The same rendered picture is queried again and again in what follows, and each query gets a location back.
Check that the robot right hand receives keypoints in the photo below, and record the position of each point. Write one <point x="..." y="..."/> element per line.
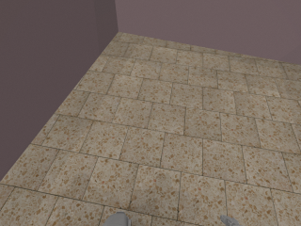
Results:
<point x="229" y="221"/>

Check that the left robot thigh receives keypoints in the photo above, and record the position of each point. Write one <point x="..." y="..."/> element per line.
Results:
<point x="118" y="219"/>

